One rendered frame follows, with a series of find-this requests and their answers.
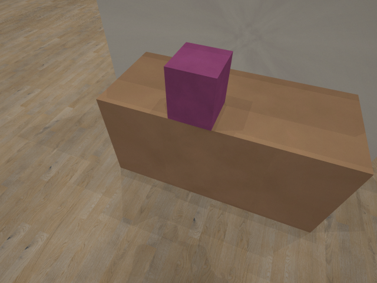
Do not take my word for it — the carton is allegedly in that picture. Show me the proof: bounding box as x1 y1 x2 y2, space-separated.
164 42 233 131

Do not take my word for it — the pedestal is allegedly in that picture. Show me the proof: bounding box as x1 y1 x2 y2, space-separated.
96 52 373 233

